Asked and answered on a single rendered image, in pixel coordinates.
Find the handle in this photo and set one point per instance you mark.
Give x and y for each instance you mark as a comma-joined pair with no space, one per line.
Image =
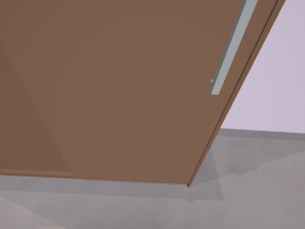
241,22

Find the wardrobe door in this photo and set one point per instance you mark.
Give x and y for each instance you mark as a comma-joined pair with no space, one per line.
123,86
25,141

